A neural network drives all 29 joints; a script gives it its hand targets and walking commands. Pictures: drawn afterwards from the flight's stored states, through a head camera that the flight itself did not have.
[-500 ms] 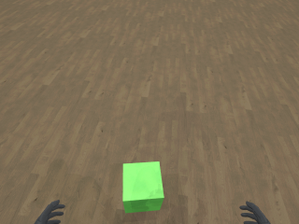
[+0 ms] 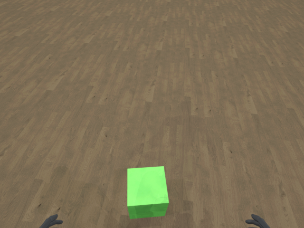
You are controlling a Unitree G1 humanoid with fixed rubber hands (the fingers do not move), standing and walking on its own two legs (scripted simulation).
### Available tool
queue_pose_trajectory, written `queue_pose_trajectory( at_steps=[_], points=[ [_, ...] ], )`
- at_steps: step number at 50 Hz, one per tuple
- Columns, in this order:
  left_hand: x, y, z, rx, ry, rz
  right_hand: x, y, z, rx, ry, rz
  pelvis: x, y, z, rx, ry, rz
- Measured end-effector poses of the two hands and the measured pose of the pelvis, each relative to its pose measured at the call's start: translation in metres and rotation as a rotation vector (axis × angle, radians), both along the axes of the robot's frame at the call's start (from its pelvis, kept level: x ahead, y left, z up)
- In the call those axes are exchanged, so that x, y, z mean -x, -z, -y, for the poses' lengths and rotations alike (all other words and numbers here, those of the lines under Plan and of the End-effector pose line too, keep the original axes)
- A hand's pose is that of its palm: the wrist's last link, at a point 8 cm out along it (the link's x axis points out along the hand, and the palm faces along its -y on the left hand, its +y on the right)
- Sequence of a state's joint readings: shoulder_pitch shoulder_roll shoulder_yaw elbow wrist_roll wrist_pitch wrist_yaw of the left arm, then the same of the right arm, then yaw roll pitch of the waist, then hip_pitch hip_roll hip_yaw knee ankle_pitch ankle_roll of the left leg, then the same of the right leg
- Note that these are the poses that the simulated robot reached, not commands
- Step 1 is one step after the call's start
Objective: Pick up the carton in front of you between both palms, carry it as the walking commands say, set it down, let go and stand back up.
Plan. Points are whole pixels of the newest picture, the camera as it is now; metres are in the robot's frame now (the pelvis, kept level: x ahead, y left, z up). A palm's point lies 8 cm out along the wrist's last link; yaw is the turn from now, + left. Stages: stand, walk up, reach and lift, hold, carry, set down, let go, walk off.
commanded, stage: stand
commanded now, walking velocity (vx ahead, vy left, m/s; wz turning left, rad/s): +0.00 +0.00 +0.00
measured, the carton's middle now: (146, 192) +0.44 +0.02 -0.65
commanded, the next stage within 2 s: none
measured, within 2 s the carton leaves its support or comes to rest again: neither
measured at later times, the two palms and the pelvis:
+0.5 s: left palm out of the picture +0.07 +0.30 -0.10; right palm out of the picture +0.08 -0.31 -0.09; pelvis -0.02 +0.00 +0.00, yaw +0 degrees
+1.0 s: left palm out of the picture +0.07 +0.31 -0.10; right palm out of the picture +0.07 -0.31 -0.09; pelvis -0.02 +0.00 +0.01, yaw +0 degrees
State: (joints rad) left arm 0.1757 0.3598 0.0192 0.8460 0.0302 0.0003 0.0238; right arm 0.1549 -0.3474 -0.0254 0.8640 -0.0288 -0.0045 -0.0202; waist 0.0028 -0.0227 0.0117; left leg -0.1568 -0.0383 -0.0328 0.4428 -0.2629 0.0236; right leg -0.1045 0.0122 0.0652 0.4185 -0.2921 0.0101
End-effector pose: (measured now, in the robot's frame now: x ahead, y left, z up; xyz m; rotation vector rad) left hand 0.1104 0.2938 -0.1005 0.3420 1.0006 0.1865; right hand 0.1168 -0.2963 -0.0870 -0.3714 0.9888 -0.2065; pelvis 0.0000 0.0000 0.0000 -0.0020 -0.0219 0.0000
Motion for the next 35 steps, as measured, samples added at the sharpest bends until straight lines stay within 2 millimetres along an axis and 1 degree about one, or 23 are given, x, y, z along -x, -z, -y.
queue_pose_trajectory(
  at_steps=[10,18,26,35],
  points=[
    [0.019,0.002,-0.004,-0.005,-0.012,-0.039,0.015,0.001,0.005,0.004,0.009,-0.029,0.009,-0.002,0.001,0.0,0.0,0.01],
    [0.031,0.003,-0.007,-0.008,-0.019,-0.066,0.026,0.003,0.009,0.004,0.017,-0.056,0.014,-0.003,0.001,0.001,-0.001,0.015],
    [0.039,0.003,-0.008,-0.011,-0.025,-0.085,0.034,0.004,0.011,0.005,0.024,-0.078,0.018,-0.004,0.002,0.001,-0.001,0.018],
    [0.042,0.003,-0.01,-0.013,-0.029,-0.098,0.04,0.005,0.013,0.006,0.029,-0.093,0.021,-0.005,0.002,0.001,-0.002,0.02]
  ],
)
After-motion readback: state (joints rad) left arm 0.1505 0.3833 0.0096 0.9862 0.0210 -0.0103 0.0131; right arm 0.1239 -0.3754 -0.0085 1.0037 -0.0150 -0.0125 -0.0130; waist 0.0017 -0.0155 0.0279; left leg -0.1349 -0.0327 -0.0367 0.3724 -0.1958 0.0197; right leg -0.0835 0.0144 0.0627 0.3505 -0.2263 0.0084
